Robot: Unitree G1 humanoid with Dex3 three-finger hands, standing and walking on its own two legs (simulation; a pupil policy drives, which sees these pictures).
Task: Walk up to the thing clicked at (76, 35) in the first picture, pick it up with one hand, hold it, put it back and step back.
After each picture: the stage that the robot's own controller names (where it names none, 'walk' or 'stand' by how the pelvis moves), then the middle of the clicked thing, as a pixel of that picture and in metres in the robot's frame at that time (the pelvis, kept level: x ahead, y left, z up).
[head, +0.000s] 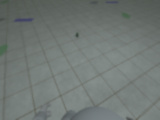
stand; (77, 35) +1.90 +0.35 -0.72
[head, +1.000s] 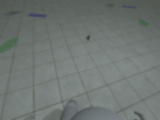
walk; (88, 37) +1.79 +0.14 -0.70
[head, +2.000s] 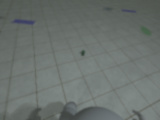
walk; (83, 53) +1.21 +0.14 -0.69
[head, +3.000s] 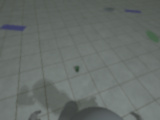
walk; (77, 69) +0.77 +0.18 -0.70
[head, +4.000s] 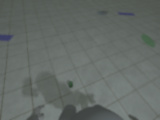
walk; (70, 84) +0.50 +0.20 -0.70
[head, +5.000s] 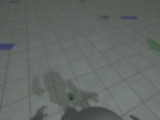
stand; (71, 96) +0.36 +0.21 -0.70
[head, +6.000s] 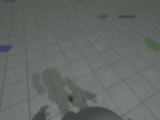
stand; (70, 98) +0.33 +0.21 -0.72
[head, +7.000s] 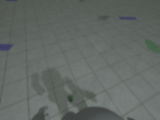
stand; (70, 98) +0.34 +0.21 -0.73
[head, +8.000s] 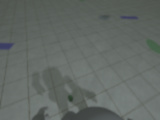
stand; (70, 98) +0.34 +0.20 -0.73
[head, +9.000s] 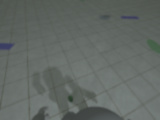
stand; (70, 98) +0.33 +0.20 -0.73
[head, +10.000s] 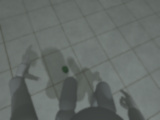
go down; (65, 69) +0.38 +0.22 -0.46
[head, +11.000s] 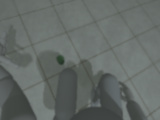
go down; (60, 60) +0.41 +0.25 -0.31
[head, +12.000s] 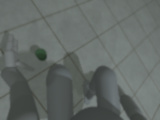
close in; (41, 55) +0.39 +0.28 -0.23
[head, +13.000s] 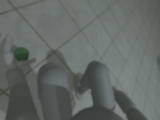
close; (22, 55) +0.39 +0.29 -0.22
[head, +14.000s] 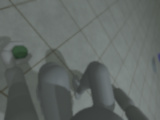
lift; (20, 54) +0.38 +0.30 -0.22
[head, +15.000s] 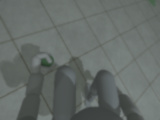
lift; (47, 62) +0.32 +0.28 -0.12
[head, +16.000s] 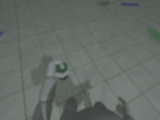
lift; (62, 71) +0.32 +0.18 +0.02
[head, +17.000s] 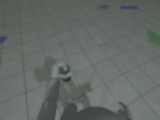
hold; (65, 73) +0.32 +0.17 -0.01
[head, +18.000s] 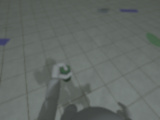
hold; (66, 73) +0.32 +0.17 +0.00
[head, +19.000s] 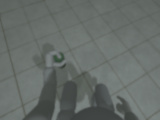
crouch; (60, 60) +0.40 +0.21 -0.07
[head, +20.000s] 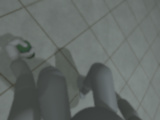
lower; (26, 50) +0.41 +0.29 -0.23
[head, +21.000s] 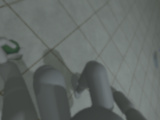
lower; (13, 50) +0.41 +0.31 -0.22
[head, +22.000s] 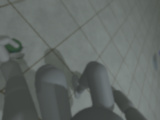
lower; (16, 49) +0.41 +0.31 -0.23
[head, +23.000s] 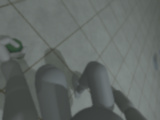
lower; (16, 49) +0.41 +0.31 -0.23
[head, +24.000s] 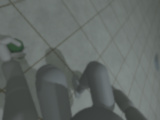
loosen; (17, 49) +0.40 +0.31 -0.23
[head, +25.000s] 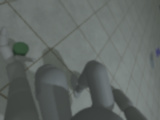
withdraw; (20, 51) +0.40 +0.28 -0.23
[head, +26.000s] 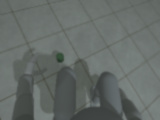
walk; (60, 58) +0.42 +0.24 -0.29
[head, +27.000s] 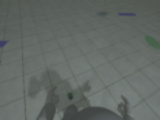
stand; (70, 96) +0.35 +0.18 -0.65
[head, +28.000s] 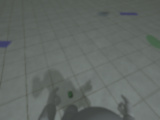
stand; (70, 94) +0.37 +0.20 -0.67
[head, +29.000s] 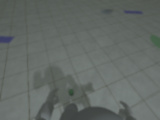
stand; (71, 92) +0.37 +0.20 -0.68
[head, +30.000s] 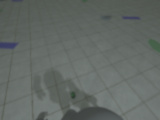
walk; (73, 95) +0.39 +0.19 -0.72
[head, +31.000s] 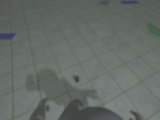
walk; (77, 79) +0.53 +0.17 -0.71
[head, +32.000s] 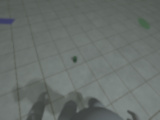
walk; (74, 59) +0.86 +0.19 -0.70
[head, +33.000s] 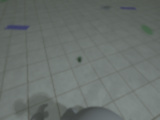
stand; (79, 59) +1.01 +0.18 -0.71
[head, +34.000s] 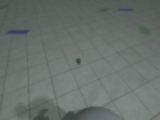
stand; (78, 61) +1.02 +0.20 -0.73
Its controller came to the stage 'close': yes
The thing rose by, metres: 0.71
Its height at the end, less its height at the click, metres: +0.00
